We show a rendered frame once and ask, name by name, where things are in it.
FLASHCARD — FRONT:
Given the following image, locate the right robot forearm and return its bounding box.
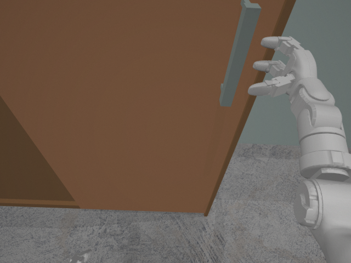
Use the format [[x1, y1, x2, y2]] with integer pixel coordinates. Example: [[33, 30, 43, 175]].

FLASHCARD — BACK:
[[288, 77, 351, 183]]

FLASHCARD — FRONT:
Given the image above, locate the handle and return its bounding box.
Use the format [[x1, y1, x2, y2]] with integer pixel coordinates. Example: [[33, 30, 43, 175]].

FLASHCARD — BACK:
[[219, 0, 261, 107]]

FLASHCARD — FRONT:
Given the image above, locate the left robot hand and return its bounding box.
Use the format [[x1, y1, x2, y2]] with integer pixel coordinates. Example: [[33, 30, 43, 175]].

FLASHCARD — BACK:
[[70, 249, 92, 263]]

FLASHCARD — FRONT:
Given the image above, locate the right robot upper arm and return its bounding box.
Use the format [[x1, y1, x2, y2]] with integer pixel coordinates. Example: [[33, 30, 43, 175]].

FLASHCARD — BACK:
[[293, 178, 351, 263]]

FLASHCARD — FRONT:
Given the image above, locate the right robot hand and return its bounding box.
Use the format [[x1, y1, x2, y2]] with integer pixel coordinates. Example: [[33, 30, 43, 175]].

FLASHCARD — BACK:
[[248, 36, 317, 98]]

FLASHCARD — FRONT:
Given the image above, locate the wardrobe door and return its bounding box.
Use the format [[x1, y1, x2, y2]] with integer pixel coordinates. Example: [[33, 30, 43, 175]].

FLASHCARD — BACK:
[[0, 96, 75, 201], [0, 0, 285, 213]]

